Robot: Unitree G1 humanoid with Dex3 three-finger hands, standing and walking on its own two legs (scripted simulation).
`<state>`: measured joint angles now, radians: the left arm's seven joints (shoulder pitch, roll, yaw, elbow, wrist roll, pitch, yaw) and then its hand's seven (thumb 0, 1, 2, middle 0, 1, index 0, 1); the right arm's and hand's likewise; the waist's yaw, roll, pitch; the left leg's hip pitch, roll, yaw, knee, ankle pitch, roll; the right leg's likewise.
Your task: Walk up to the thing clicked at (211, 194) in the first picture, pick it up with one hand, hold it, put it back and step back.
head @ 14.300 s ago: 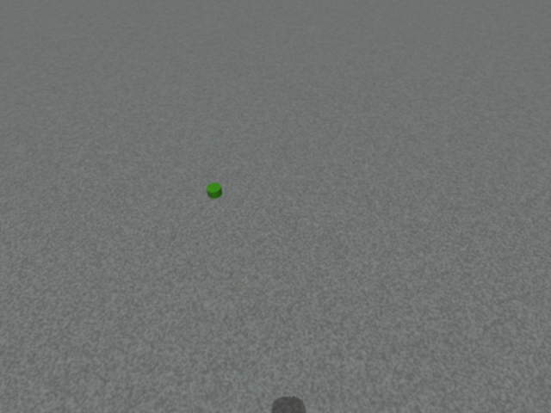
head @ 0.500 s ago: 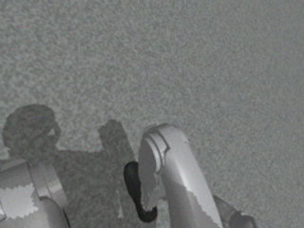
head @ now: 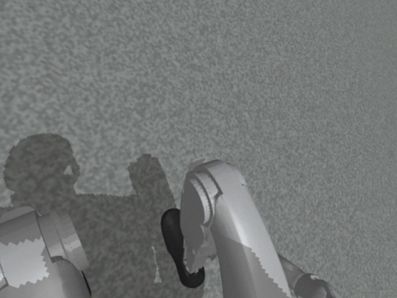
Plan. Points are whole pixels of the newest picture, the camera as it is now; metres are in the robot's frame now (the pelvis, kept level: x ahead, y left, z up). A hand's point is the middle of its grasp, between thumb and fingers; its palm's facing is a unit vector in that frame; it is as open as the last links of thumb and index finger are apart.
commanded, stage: close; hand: left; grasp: from above
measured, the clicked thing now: out of the picture +0.40 +0.40 -0.27
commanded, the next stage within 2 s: settle in 1.24 s
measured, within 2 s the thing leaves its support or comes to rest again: leaves its support in 1.58 s
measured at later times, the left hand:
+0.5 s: hand out of the picture +0.38 +0.40 -0.25, palm faces -0.45 -0.21 -0.87, open 11.5 cm
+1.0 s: hand out of the picture +0.39 +0.39 -0.24, palm faces -0.40 -0.18 -0.90, open 9.3 cm
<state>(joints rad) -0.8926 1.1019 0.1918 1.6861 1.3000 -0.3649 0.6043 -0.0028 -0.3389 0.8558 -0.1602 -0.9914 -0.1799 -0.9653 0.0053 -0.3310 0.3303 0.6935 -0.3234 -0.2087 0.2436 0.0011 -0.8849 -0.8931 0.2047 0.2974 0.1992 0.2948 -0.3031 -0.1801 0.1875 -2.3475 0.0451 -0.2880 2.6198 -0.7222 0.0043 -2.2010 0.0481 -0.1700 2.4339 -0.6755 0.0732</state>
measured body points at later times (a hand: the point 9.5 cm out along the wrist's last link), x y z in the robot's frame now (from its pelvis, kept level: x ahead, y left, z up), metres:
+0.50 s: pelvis +0.00 +0.00 +0.00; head +0.26 +0.15 +0.33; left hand +0.40 +0.40 -0.20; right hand +0.10 -0.25 -0.06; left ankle +0.06 +0.13 -0.25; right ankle +0.12 -0.13 -0.25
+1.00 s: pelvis +0.00 +0.00 +0.00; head +0.24 +0.15 +0.34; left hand +0.40 +0.39 -0.19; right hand +0.11 -0.26 -0.06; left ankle +0.06 +0.13 -0.25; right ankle +0.12 -0.13 -0.25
